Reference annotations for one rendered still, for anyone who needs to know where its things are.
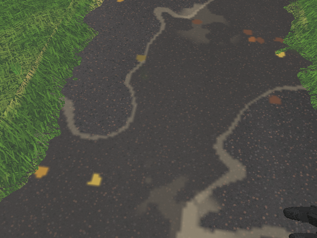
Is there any right robot hand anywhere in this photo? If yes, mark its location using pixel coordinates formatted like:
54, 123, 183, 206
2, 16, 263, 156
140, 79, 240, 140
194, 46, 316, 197
283, 205, 317, 238

